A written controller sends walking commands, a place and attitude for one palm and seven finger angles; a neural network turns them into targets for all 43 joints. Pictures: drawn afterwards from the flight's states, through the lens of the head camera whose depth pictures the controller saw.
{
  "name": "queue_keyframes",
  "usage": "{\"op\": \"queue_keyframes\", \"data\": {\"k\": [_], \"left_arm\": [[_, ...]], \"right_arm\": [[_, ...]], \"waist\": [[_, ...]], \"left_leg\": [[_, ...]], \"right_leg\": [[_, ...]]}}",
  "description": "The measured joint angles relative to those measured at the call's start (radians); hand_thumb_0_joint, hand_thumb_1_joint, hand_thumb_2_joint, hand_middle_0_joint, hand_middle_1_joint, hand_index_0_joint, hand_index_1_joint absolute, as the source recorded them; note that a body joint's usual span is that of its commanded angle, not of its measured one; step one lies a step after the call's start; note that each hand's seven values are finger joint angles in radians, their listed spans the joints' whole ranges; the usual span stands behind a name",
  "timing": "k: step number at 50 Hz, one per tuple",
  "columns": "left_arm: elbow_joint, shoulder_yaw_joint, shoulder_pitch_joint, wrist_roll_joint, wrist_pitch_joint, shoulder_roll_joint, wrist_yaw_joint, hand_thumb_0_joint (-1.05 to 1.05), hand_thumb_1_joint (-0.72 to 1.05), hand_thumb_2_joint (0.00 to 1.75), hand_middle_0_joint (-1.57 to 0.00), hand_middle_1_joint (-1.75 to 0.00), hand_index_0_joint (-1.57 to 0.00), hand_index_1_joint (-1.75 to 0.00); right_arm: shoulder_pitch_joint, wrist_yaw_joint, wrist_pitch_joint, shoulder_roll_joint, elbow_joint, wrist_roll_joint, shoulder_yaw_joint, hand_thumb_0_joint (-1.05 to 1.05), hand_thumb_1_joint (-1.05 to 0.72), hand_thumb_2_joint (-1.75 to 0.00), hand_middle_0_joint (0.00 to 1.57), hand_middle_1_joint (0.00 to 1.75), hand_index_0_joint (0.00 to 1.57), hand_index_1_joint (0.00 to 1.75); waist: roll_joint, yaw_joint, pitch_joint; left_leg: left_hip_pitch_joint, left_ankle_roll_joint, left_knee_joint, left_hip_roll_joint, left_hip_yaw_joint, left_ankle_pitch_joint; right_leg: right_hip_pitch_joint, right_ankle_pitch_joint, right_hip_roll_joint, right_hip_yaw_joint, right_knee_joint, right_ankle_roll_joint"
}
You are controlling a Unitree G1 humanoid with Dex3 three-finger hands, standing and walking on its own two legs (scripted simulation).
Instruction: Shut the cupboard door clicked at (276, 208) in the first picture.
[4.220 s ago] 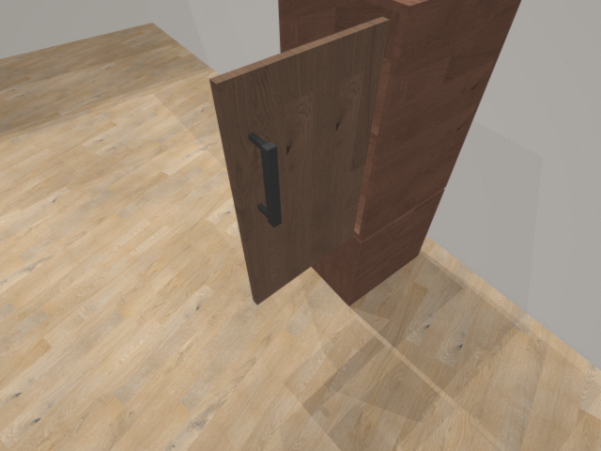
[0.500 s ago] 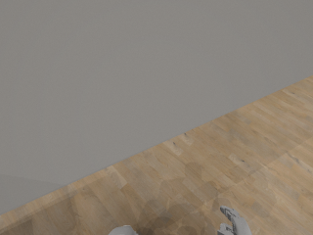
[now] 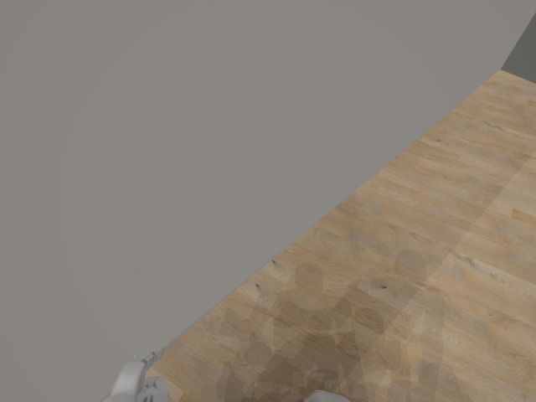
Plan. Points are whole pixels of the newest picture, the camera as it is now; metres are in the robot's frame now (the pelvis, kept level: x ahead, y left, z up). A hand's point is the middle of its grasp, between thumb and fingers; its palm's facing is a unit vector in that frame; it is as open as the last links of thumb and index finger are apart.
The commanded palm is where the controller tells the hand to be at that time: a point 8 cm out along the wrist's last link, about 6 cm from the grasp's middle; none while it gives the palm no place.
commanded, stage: turn to face it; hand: left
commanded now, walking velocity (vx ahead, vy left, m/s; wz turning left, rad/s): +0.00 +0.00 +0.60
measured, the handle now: out of the picture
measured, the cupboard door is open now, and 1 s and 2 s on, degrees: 93 93 93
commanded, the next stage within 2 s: none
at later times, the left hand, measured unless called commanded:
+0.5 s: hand out of the picture +0.08 +0.26 -0.16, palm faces +0.30 -0.92 -0.24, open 7.3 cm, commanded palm none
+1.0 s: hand out of the picture +0.02 +0.16 -0.15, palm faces +0.59 -0.77 -0.25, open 7.3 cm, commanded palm none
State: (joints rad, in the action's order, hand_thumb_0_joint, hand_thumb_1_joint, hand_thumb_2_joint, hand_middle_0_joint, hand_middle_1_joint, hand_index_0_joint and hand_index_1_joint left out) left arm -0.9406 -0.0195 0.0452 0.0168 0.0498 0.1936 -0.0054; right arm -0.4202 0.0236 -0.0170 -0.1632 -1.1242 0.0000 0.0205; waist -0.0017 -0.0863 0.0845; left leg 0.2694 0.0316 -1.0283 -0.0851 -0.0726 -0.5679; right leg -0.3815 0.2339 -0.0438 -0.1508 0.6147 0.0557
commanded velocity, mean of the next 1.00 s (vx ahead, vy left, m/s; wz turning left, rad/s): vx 0.00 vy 0.00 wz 0.60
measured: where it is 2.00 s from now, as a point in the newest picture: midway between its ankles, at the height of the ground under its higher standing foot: outside the picture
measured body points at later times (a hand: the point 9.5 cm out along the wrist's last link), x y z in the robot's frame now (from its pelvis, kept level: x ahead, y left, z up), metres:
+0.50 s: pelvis +0.07 +0.03 +0.01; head +0.10 +0.06 +0.46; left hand +0.07 +0.31 -0.14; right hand +0.18 -0.21 -0.12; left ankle +0.05 +0.13 -0.72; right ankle +0.08 -0.12 -0.65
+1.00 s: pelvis +0.09 -0.03 +0.02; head +0.14 +0.00 +0.46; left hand -0.01 +0.20 -0.13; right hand +0.34 -0.17 -0.13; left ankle +0.00 +0.08 -0.68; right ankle +0.14 -0.12 -0.72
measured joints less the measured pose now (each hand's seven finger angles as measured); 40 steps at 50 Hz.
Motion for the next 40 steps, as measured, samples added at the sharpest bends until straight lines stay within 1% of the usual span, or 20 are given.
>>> {"op": "queue_keyframes", "data": {"k": [1,3,6,10,12,13,14,15,16,17,19,21,24,29,31,33,34,36,38,40], "left_arm": [[-0.003,0.005,0.005,-0.001,-0.006,-0.012,-0.004,0.0,0.91,0.9,-0.2,-0.3,-0.2,-0.3],[-0.01,0.012,0.02,-0.002,-0.019,-0.033,-0.009,0.0,0.91,0.9,-0.2,-0.3,-0.2,-0.3],[-0.021,0.01,0.048,-0.004,-0.034,-0.058,-0.011,0.0,0.91,0.9,-0.2,-0.3,-0.2,-0.3],[-0.007,-0.013,0.057,0.003,-0.037,-0.054,-0.015,-0.03,0.93,0.9,-0.2,-0.3,-0.21,-0.3],[-0.004,-0.021,0.068,0.006,-0.043,-0.043,-0.013,-0.02,0.92,0.9,-0.2,-0.3,-0.21,-0.3],[-0.001,-0.025,0.077,0.005,-0.047,-0.037,-0.012,-0.02,0.92,0.9,-0.2,-0.3,-0.21,-0.3],[0.003,-0.029,0.092,0.002,-0.054,-0.033,-0.01,-0.02,0.92,0.9,-0.2,-0.3,-0.21,-0.3],[0.002,-0.035,0.101,-0.001,-0.064,-0.02,-0.009,-0.02,0.92,0.9,-0.2,-0.3,-0.21,-0.3],[-0.002,-0.041,0.108,-0.001,-0.078,-0.003,-0.01,-0.01,0.92,0.9,-0.2,-0.3,-0.21,-0.3],[-0.006,-0.048,0.113,0.002,-0.09,0.013,-0.01,-0.01,0.91,0.9,-0.2,-0.3,-0.21,-0.3],[-0.02,-0.062,0.117,0.008,-0.104,0.039,-0.009,-0.01,0.91,0.9,-0.2,-0.3,-0.2,-0.3],[-0.025,-0.068,0.117,0.008,-0.106,0.054,-0.008,0.0,0.91,0.9,-0.2,-0.3,-0.2,-0.3],[-0.017,-0.065,0.12,0.002,-0.102,0.064,-0.008,0.0,0.91,0.9,-0.2,-0.3,-0.2,-0.3],[0.001,-0.053,0.114,-0.007,-0.102,0.064,-0.009,0.0,0.91,0.9,-0.2,-0.3,-0.2,-0.3],[0.012,-0.047,0.111,-0.009,-0.096,0.058,-0.008,0.0,0.91,0.9,-0.2,-0.3,-0.2,-0.3],[0.028,-0.04,0.117,-0.009,-0.081,0.054,-0.006,0.0,0.91,0.9,-0.2,-0.3,-0.2,-0.3],[0.031,-0.039,0.117,-0.003,-0.07,0.048,-0.008,0.0,0.91,0.9,-0.2,-0.3,-0.2,-0.3],[0.036,-0.026,0.118,0.002,-0.063,0.029,-0.012,0.0,0.91,0.9,-0.2,-0.3,-0.2,-0.3],[0.04,-0.016,0.13,0.003,-0.062,0.011,-0.014,0.0,0.91,0.9,-0.2,-0.3,-0.2,-0.3],[0.041,-0.01,0.146,0.002,-0.064,0.0,-0.014,0.0,0.9,0.9,-0.2,-0.3,-0.2,-0.3]], "right_arm": [[0.014,-0.002,-0.008,0.008,0.005,0.0,0.0,0.0,-0.91,-0.9,0.2,0.3,0.2,0.3],[0.044,-0.009,-0.019,0.024,0.024,-0.002,-0.001,0.0,-0.91,-0.9,0.2,0.3,0.2,0.3],[0.085,-0.019,-0.026,0.041,0.061,-0.006,0.002,0.0,-0.91,-0.9,0.2,0.3,0.2,0.3],[0.129,-0.024,-0.03,0.044,0.096,-0.016,0.011,0.0,-0.91,-0.9,0.2,0.3,0.2,0.3],[0.142,-0.028,-0.03,0.027,0.108,-0.018,0.019,0.01,-0.93,-0.9,0.2,0.3,0.2,0.3],[0.144,-0.031,-0.025,0.015,0.117,-0.019,0.022,0.01,-0.93,-0.9,0.2,0.3,0.2,0.3],[0.141,-0.033,-0.017,-0.002,0.13,-0.021,0.026,0.01,-0.93,-0.9,0.2,0.3,0.2,0.3],[0.148,-0.031,-0.012,-0.007,0.134,-0.026,0.031,0.01,-0.93,-0.9,0.2,0.3,0.2,0.3],[0.157,-0.028,-0.008,-0.009,0.139,-0.03,0.032,0.01,-0.93,-0.9,0.2,0.3,0.2,0.3],[0.163,-0.024,-0.004,-0.009,0.146,-0.032,0.031,0.01,-0.92,-0.9,0.2,0.3,0.2,0.3],[0.165,-0.014,0.006,-0.011,0.159,-0.032,0.03,0.01,-0.92,-0.9,0.2,0.3,0.2,0.3],[0.166,-0.005,0.012,-0.017,0.167,-0.029,0.027,0.0,-0.92,-0.9,0.2,0.3,0.2,0.3],[0.173,-0.002,0.014,-0.031,0.17,-0.026,0.024,0.0,-0.91,-0.9,0.2,0.3,0.2,0.3],[0.191,-0.012,-0.003,-0.053,0.176,-0.028,0.031,0.0,-0.9,-0.9,0.2,0.3,0.2,0.3],[0.202,-0.017,-0.015,-0.062,0.18,-0.028,0.037,0.0,-0.9,-0.9,0.2,0.3,0.2,0.3],[0.207,-0.021,-0.026,-0.071,0.187,-0.022,0.044,0.0,-0.9,-0.9,0.2,0.3,0.2,0.3],[0.215,-0.023,-0.031,-0.077,0.187,-0.017,0.05,0.0,-0.9,-0.9,0.2,0.3,0.2,0.3],[0.233,-0.029,-0.046,-0.093,0.187,-0.015,0.062,0.0,-0.9,-0.9,0.2,0.3,0.2,0.3],[0.25,-0.038,-0.058,-0.106,0.186,-0.017,0.069,0.0,-0.9,-0.9,0.2,0.3,0.2,0.3],[0.265,-0.046,-0.064,-0.111,0.187,-0.019,0.072,0.0,-0.9,-0.9,0.2,0.3,0.2,0.3]], "waist": [[0.001,-0.001,-0.002],[0.006,-0.003,-0.011],[0.019,-0.001,-0.03],[0.034,0.022,-0.044],[0.042,0.035,-0.048],[0.043,0.039,-0.051],[0.033,0.042,-0.061],[0.04,0.04,-0.066],[0.05,0.041,-0.066],[0.06,0.042,-0.065],[0.066,0.044,-0.064],[0.061,0.053,-0.058],[0.039,0.065,-0.046],[0.002,0.067,-0.03],[-0.014,0.064,-0.024],[-0.02,0.065,-0.027],[-0.024,0.07,-0.025],[-0.035,0.071,-0.013],[-0.036,0.072,-0.01],[-0.03,0.07,-0.011]], "left_leg": [[0.043,0.003,-0.048,0.0,0.014,0.015],[0.117,0.011,-0.082,-0.004,0.023,0.062],[0.182,0.021,-0.038,-0.013,0.01,0.126],[0.188,0.026,0.107,-0.013,-0.023,0.149],[0.152,0.024,0.225,-0.007,-0.04,0.187],[0.123,0.022,0.302,-0.002,-0.044,0.235],[0.102,-0.004,0.369,-0.001,-0.034,0.27],[0.118,-0.034,0.352,0.01,-0.027,0.257],[0.129,-0.052,0.331,0.019,-0.024,0.239],[0.129,-0.06,0.33,0.026,-0.022,0.231],[0.118,-0.058,0.367,0.039,-0.008,0.245],[0.095,-0.053,0.424,0.051,0.009,0.276],[0.062,-0.053,0.496,0.062,0.039,0.314],[0.038,-0.032,0.531,0.071,0.097,0.335],[0.044,-0.018,0.515,0.074,0.124,0.329],[0.064,-0.001,0.475,0.088,0.148,0.312],[0.088,0.003,0.417,0.093,0.152,0.249],[0.158,0.005,0.202,0.108,0.14,0.105],[0.219,0.013,-0.001,0.107,0.109,0.101],[0.252,0.026,-0.116,0.09,0.083,0.148]], "right_leg": [[0.02,-0.006,-0.004,-0.009,-0.022,-0.002],[0.057,-0.015,-0.012,-0.028,-0.07,-0.005],[0.092,-0.021,-0.027,-0.057,-0.119,-0.014],[0.111,0.005,-0.053,-0.108,-0.113,-0.033],[0.107,0.039,-0.072,-0.131,-0.068,-0.048],[0.1,0.063,-0.083,-0.141,-0.032,-0.057],[0.083,0.094,-0.089,-0.154,0.015,-0.067],[0.049,0.175,-0.095,-0.132,0.091,-0.086],[0.007,0.243,-0.085,-0.079,0.187,-0.095],[-0.033,0.268,-0.071,-0.028,0.284,-0.099],[-0.098,0.245,-0.045,0.043,0.438,-0.109],[-0.136,0.193,-0.031,0.086,0.516,-0.121],[-0.141,0.169,-0.019,0.121,0.492,-0.136],[-0.069,0.19,-0.003,0.138,0.269,-0.14],[-0.018,0.169,0.008,0.133,0.148,-0.134],[0.057,0.081,0.009,0.123,-0.025,-0.125],[0.064,0.053,0.008,0.116,-0.044,-0.09],[0.07,0.065,-0.008,0.086,-0.021,-0.051],[0.094,0.068,-0.027,0.059,-0.043,-0.04],[0.118,0.055,-0.04,0.034,-0.081,-0.04]]}}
